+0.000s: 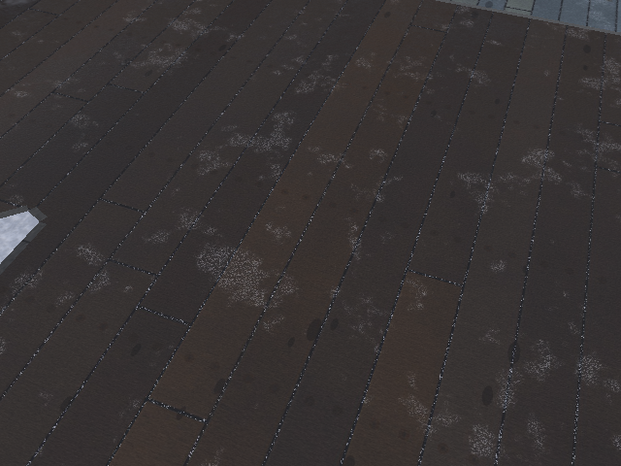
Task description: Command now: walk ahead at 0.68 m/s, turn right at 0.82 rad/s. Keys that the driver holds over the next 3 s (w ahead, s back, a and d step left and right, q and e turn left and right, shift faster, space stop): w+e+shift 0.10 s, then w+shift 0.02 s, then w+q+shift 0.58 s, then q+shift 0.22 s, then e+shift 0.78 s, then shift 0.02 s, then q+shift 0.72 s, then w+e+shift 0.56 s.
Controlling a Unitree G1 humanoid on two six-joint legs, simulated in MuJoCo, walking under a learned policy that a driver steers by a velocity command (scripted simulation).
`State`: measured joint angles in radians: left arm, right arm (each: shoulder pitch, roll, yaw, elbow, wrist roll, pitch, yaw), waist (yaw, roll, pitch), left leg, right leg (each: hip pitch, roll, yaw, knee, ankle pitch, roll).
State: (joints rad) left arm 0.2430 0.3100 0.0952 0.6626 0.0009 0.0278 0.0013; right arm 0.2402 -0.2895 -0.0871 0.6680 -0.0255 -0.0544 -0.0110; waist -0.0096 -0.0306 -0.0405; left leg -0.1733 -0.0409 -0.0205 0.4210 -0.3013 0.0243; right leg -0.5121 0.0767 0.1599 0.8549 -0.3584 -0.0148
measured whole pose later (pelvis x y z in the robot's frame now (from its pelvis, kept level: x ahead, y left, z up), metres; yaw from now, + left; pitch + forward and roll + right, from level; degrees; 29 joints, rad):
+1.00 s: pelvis +0.70 -0.11 -0.01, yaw +24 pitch +0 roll +0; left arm 0.02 0.25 0.03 0.57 0.01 -0.12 0.03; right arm 0.28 -0.29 -0.07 0.75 0.02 -0.05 0.01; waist -0.04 -0.01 0.10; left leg -0.26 -0.22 -0.05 0.44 -0.16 0.19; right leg -0.65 -0.07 0.16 1.14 -0.32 0.07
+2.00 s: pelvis +0.97 -0.02 +0.00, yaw -3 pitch +1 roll -2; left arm 0.12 0.28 0.05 0.62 -0.02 0.03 0.03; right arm 0.21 -0.25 -0.05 0.70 0.02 0.03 -0.01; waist -0.05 -0.02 0.05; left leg -0.30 -0.06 -0.19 0.48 -0.19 0.01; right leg -0.28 0.05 0.13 0.70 -0.45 0.10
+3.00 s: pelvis +1.20 +0.08 -0.03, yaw +7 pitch +2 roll +0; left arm 0.13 0.28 0.04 0.73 0.02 0.02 -0.09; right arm 0.46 -0.25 -0.03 0.86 -0.04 -0.07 -0.02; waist -0.02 -0.01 0.02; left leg 0.29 -0.01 0.34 0.17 -0.47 -0.03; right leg -0.70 -0.02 -0.17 0.80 -0.11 -0.15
